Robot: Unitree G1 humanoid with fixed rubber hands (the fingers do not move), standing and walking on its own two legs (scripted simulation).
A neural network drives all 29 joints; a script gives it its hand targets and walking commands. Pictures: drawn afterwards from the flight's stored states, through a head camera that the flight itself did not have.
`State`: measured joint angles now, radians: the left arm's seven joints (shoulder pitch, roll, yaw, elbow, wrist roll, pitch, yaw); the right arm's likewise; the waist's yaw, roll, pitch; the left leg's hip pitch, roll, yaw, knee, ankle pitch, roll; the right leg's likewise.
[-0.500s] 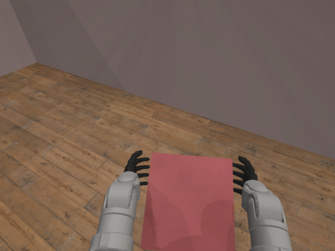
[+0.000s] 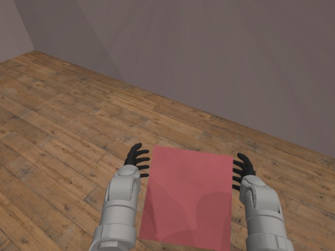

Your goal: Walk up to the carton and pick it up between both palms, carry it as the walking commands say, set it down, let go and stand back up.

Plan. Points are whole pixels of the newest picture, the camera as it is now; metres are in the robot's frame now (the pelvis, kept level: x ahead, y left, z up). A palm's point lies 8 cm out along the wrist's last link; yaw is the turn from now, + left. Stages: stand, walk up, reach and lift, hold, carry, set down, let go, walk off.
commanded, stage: set down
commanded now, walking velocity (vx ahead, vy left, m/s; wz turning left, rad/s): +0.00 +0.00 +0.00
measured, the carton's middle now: (183, 194) +0.31 -0.02 -0.08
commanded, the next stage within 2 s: none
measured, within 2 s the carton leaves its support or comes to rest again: neither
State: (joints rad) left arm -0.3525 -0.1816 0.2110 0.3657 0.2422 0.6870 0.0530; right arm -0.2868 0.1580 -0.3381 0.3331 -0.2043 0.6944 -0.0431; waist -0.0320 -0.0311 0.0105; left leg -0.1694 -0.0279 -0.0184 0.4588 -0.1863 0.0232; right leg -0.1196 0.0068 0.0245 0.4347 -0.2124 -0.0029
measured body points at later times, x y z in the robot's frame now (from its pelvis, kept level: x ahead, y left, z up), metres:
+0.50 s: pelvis +0.01 +0.00 +0.00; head +0.03 +0.00 +0.45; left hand +0.32 +0.12 -0.03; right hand +0.30 -0.18 -0.03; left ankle +0.05 +0.10 -0.74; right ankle +0.02 -0.13 -0.74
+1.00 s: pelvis -0.03 +0.00 -0.06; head +0.13 +0.01 +0.36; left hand +0.34 +0.11 -0.13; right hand +0.30 -0.17 -0.14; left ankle +0.05 +0.10 -0.74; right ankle +0.02 -0.13 -0.74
